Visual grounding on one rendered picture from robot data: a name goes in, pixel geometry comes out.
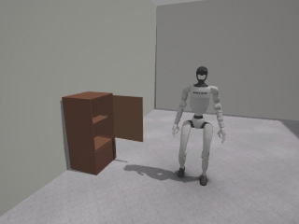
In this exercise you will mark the cupboard door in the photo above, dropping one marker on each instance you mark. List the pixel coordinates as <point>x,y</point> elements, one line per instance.
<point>128,117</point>

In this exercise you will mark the right robot forearm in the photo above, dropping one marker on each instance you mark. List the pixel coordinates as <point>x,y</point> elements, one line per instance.
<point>179,114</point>

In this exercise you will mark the left robot hand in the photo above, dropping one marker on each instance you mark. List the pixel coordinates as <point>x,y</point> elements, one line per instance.
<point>222,131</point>

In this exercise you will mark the left robot forearm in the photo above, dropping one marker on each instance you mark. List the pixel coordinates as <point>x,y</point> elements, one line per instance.
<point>220,118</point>

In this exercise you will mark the humanoid robot head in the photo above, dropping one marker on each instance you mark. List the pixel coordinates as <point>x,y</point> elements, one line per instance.
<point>201,82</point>

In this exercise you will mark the right robot hand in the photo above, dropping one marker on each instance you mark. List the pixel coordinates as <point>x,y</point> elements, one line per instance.
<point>175,127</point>

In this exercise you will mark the robot left thigh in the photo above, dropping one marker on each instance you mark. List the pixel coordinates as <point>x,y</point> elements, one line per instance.
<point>207,137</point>

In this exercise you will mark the left robot upper arm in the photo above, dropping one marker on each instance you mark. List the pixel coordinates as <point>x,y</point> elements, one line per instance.
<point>216,97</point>

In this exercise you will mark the right robot upper arm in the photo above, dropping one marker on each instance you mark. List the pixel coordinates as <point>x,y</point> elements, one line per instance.
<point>184,95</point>

